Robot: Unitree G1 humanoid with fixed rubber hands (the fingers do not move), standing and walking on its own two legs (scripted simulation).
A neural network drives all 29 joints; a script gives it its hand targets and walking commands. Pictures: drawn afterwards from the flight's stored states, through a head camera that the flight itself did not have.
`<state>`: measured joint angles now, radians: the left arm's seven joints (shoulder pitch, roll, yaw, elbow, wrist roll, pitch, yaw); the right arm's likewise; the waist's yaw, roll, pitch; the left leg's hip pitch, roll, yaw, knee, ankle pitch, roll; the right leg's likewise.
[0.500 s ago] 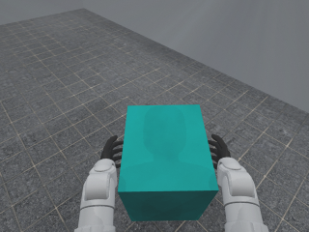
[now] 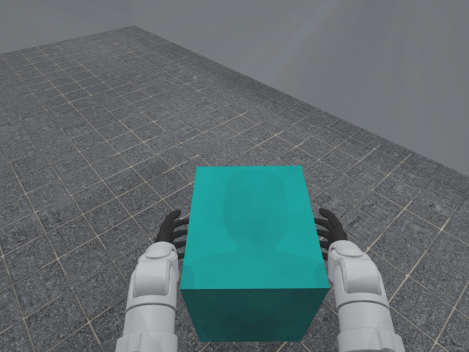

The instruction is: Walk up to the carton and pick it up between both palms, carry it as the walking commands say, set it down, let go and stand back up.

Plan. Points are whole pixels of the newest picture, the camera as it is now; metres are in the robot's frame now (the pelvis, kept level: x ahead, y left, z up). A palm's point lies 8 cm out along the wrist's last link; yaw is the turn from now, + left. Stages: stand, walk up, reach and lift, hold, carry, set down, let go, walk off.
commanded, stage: set down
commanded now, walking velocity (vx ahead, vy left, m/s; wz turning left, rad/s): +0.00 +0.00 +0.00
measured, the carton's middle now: (249, 255) +0.32 +0.01 -0.03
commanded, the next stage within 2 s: none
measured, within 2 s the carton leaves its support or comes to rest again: neither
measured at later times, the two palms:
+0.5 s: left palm (173, 261) +0.30 +0.16 -0.03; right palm (326, 260) +0.31 -0.14 -0.03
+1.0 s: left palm (182, 272) +0.33 +0.16 -0.13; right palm (313, 271) +0.34 -0.14 -0.13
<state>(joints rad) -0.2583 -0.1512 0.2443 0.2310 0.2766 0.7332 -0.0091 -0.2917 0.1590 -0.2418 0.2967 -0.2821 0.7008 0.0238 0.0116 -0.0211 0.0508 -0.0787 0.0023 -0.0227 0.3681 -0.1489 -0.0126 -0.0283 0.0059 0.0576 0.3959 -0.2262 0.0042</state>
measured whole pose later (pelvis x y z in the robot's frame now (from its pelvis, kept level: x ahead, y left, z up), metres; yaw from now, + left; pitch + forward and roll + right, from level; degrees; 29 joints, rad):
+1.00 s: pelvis -0.03 +0.00 -0.07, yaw +0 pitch +26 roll +0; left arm -0.51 -0.18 0.42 0.42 0.33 0.32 -0.03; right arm -0.54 0.16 -0.43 0.48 -0.30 0.29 0.05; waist 0.02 -0.03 -0.08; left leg -1.08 -0.03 -0.07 0.90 -0.27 -0.03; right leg -1.03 0.06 0.09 0.94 -0.35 0.02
